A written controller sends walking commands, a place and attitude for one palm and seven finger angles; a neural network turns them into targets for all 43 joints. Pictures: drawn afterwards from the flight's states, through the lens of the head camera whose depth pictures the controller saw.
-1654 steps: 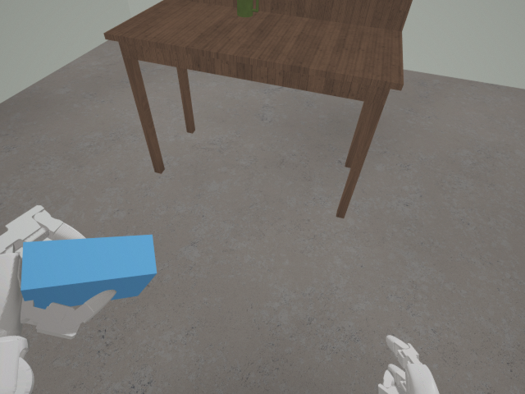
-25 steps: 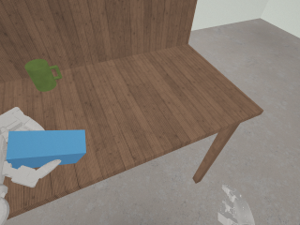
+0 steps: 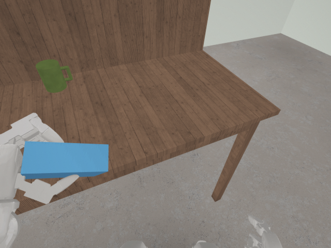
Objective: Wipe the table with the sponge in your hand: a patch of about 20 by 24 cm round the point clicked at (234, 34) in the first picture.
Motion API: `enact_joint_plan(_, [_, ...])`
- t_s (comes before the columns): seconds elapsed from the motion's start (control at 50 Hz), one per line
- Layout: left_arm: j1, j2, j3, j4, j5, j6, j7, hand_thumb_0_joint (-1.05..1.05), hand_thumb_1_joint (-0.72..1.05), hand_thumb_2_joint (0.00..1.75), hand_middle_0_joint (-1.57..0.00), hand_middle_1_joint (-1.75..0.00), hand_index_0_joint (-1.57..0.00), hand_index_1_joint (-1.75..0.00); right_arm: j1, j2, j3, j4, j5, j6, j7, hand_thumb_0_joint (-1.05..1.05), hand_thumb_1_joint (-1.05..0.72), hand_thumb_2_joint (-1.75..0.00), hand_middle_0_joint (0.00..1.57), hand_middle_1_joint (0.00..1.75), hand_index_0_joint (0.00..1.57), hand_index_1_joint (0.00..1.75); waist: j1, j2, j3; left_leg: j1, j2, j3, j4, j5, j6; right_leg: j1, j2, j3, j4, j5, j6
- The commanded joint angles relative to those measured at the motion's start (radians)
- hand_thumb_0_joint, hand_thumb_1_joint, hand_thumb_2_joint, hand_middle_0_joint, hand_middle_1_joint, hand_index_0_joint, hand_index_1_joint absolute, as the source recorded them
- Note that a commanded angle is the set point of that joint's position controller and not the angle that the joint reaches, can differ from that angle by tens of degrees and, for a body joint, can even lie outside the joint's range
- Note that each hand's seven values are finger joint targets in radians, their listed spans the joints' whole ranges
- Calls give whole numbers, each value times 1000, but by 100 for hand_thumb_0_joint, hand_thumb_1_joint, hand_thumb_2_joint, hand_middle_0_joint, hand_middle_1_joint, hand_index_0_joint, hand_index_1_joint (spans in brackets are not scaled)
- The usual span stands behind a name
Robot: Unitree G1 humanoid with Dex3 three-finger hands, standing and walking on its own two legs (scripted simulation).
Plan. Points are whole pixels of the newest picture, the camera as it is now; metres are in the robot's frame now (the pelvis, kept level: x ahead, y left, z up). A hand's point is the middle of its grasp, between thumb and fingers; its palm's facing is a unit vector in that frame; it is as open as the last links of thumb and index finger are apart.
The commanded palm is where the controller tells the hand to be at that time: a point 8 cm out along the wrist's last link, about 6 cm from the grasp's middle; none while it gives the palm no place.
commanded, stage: come to a stop and stand still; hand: left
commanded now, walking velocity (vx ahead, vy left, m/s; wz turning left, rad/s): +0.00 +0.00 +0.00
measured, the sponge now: (78, 162) +0.22 +0.18 +0.17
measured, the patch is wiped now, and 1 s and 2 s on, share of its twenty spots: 0.00 0.00 0.00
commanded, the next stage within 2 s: look again from close up in 1.70 s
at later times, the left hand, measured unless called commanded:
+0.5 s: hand out of the picture +0.12 +0.28 +0.20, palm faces +0.42 -0.85 -0.32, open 9.2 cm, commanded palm +0.07 +0.31 +0.22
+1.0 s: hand out of the picture +0.08 +0.30 +0.19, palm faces +0.43 -0.83 -0.35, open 9.2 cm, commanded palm +0.02 +0.33 +0.22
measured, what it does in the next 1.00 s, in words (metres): walks backwards: left foot, then right foot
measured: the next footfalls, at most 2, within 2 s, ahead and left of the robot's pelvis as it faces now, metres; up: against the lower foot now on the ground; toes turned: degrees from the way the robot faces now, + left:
left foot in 0.04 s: +0.08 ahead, +0.10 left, +0.00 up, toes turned -1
right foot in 0.28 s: -0.04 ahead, -0.07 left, +0.00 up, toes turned +4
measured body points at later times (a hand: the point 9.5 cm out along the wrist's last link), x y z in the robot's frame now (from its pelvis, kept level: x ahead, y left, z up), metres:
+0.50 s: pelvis -0.10 +0.03 +0.03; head -0.12 +0.05 +0.48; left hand +0.10 +0.32 +0.21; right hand +0.06 -0.21 -0.04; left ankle -0.05 +0.13 -0.70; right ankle -0.07 -0.10 -0.70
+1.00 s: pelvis -0.13 +0.05 +0.04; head -0.14 +0.05 +0.49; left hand +0.05 +0.34 +0.21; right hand +0.03 -0.17 -0.04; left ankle -0.09 +0.14 -0.70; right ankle -0.08 -0.08 -0.69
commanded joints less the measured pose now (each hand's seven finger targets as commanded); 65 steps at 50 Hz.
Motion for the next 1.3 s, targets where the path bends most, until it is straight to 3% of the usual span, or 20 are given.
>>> enact_joint_plan(0.0, [-292, 241, 221, -148, -18, -52, 72, 0, 10, 130, -120, -160, -120, -160, -80, -106, -19, -178, 5, -56, -34, 0, -90, -90, 20, 30, 20, 30, -27, 166, -63, 308, -1, -59, -523, -39, 22, -301, -76, 57, -151, -494, -58])
enact_joint_plan(0.02, [-328, 219, 218, -132, -6, -58, 79, 0, 10, 130, -120, -160, -120, -160, -59, -128, -28, -183, -5, -60, -25, 0, -90, -90, 20, 30, 20, 30, -24, 391, -75, 93, 99, -248, -760, -178, 81, -134, 51, -51, 257, -341, -21])
enact_joint_plan(0.06, [-371, 207, 190, -47, 25, -63, 69, 0, 10, 130, -120, -160, -120, -160, -105, -87, -49, -199, -4, -77, 3, 0, -90, -90, 20, 30, 20, 30, -14, 367, -46, -186, 203, -443, -869, -175, 189, -12, 73, 41, 651, -182, 9])
enact_joint_plan(0.12, [-314, 134, 110, -183, 20, -88, 68, 0, 10, 130, -120, -160, -120, -160, -126, -87, -42, -212, -2, -98, 32, 0, -90, -90, 20, 30, 20, 30, 8, 142, -90, -56, 160, -285, -740, -79, 162, 37, 21, 4, 318, -191, -3])
enact_joint_plan(0.22, [-78, 163, 142, -175, 15, -66, 59, 0, 10, 130, -120, -160, -120, -160, -61, -110, -33, -205, -5, -101, 32, 0, -90, -90, 20, 30, 20, 30, 1, 232, -171, 8, 68, -204, -680, -170, 51, 344, 58, -96, -360, -127, -36])
enact_joint_plan(0.28, [-144, 229, 198, -102, 14, -75, 63, 0, 10, 130, -120, -160, -120, -160, -73, -82, -19, -182, -9, -72, 12, 0, -90, -90, 20, 30, 20, 30, 1, -87, -161, 4, -55, -11, -182, 16, -4, 320, -152, 95, -556, 79, -123])
enact_joint_plan(0.32, [-175, 133, 129, -23, -4, -55, 63, 0, 10, 130, -120, -160, -120, -160, -65, -116, -40, -177, 14, -85, -4, 0, -90, -90, 20, 30, 20, 30, -2, -253, -72, -59, -30, -114, 21, 60, -15, 132, -326, 300, -562, 37, -237])
enact_joint_plan(0.38, [-164, 142, 123, -30, 4, -49, 75, 0, 10, 130, -120, -160, -120, -160, -92, -86, -15, -165, 6, -68, -19, 0, -90, -90, 20, 30, 20, 30, -20, -107, -15, 124, 45, -131, -165, 91, -1, -80, -274, 163, -501, -160, -206])
enact_joint_plan(0.44, [-251, 125, 88, -99, 16, -68, 90, 0, 10, 130, -120, -160, -120, -160, -96, -83, -8, -165, -9, -85, -32, 0, -90, -90, 20, 30, 20, 30, -19, 122, -73, 264, -26, -43, -609, 166, -1, 36, -76, 27, -265, -215, -85])
enact_joint_plan(0.48, [-282, 136, 92, -198, 20, -79, 101, 0, 10, 130, -120, -160, -120, -160, -99, -112, -29, -192, -14, -111, -29, 0, -90, -90, 20, 30, 20, 30, 3, 247, -127, 269, 150, -300, -712, 252, 92, 70, 27, -14, -87, -178, -25])
enact_joint_plan(0.52, [-211, 148, 105, -219, 11, -75, 89, 0, 10, 130, -120, -160, -120, -160, -117, -80, -19, -191, -20, -119, -17, 0, -90, -90, 20, 30, 20, 30, -7, 291, -126, 157, 168, -408, -818, 79, 105, 139, 33, 13, -18, -260, -14])
enact_joint_plan(0.64, [-57, 189, 187, -219, 24, -85, 89, 0, 10, 130, -120, -160, -120, -160, -111, -89, -27, -212, -15, -112, 5, 0, -90, -90, 20, 30, 20, 30, 17, 73, -153, -26, 28, -158, -670, -93, 34, 454, -1, 26, -406, -114, -43])
enact_joint_plan(0.7, [10, 139, 176, -69, 6, -57, 78, 0, 10, 130, -120, -160, -120, -160, -80, -109, -50, -197, -7, -85, -9, 0, -90, -90, 20, 30, 20, 30, 1, -159, -45, 144, -59, -79, -252, 72, -15, -15, -221, 355, -619, -482, -180])
enact_joint_plan(0.78, [-130, 108, 118, -17, -3, -44, 85, 0, 10, 130, -120, -160, -120, -160, -62, -86, -11, -154, -7, -76, -24, 0, -90, -90, 20, 30, 20, 30, -29, -50, -99, 242, -19, -87, -536, 133, 1, 12, -108, 118, -389, -316, -85])
enact_joint_plan(0.82, [-163, 92, 92, -45, 7, -52, 84, 0, 10, 130, -120, -160, -120, -160, -85, -105, -13, -165, -7, -91, -36, 0, -90, -90, 20, 30, 20, 30, -7, 127, -93, 185, 95, -277, -751, 64, 40, 94, 16, 18, -212, -190, -16])
enact_joint_plan(0.84, [-178, 96, 86, -67, 13, -50, 86, 0, 10, 130, -120, -160, -120, -160, -87, -105, -16, -180, -2, -93, -34, 0, -90, -90, 20, 30, 20, 30, 1, 108, -97, 138, 122, -307, -773, 77, 60, 151, 40, 4, -173, -118, -7])
enact_joint_plan(0.88, [-201, 107, 83, -123, 25, -52, 82, 0, 10, 130, -120, -160, -120, -160, -115, -89, -12, -176, -12, -98, -33, 0, -90, -90, 20, 30, 20, 30, 2, 156, -60, 23, 132, -360, -861, -146, 62, 223, 25, 24, -182, -119, -1])
enact_joint_plan(1.0, [-106, 173, 147, -239, 39, -89, 101, 0, 10, 130, -120, -160, -120, -160, -111, -96, -18, -186, -21, -134, -18, 0, -90, -90, 20, 30, 20, 30, 19, 100, -138, 48, 45, -200, -760, 4, 31, 379, 2, 36, -344, -37, -19])
enact_joint_plan(1.16, [-66, 110, 123, -18, 7, -77, 91, 0, 10, 130, -120, -160, -120, -160, -88, -96, -20, -161, -20, -101, -28, 0, -90, -90, 20, 30, 20, 30, 8, -41, -112, 146, 2, -123, -615, 164, 9, 218, -63, 165, -497, -108, -48])
enact_joint_plan(1.28, [-138, 113, 86, -103, 3, -61, 94, 0, 10, 130, -120, -160, -120, -160, -117, -105, -19, -173, -15, -87, -36, 0, -90, -90, 20, 30, 20, 30, 12, -8, -165, 203, 15, -123, -641, 289, 10, 261, -43, 109, -440, 24, -29])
